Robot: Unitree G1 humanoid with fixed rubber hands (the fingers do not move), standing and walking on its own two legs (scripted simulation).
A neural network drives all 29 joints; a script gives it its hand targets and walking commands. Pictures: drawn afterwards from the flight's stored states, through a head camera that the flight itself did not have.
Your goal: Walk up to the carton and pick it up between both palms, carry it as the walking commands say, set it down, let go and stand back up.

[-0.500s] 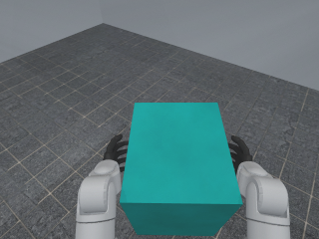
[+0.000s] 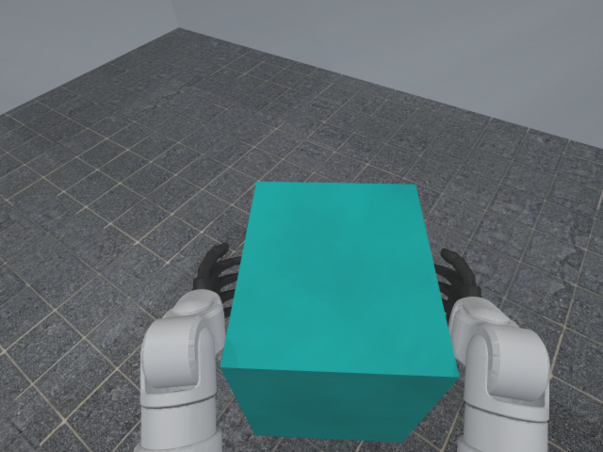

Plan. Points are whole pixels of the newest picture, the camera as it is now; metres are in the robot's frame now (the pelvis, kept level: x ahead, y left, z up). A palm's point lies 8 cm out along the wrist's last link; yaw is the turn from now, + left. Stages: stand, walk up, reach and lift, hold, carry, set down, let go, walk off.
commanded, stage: carry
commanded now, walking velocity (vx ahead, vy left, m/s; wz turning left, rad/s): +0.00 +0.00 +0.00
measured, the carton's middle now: (331, 316) +0.30 -0.01 +0.01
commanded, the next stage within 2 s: none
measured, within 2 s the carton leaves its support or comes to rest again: neither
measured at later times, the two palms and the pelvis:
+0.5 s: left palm (221, 243) +0.37 +0.13 +0.09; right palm (450, 247) +0.35 -0.17 +0.09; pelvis +0.09 +0.00 +0.00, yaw -2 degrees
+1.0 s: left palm (205, 270) +0.33 +0.15 +0.09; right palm (449, 273) +0.31 -0.15 +0.09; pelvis +0.05 +0.01 +0.00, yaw -2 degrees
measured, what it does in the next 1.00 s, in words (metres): steps on the spot: left foot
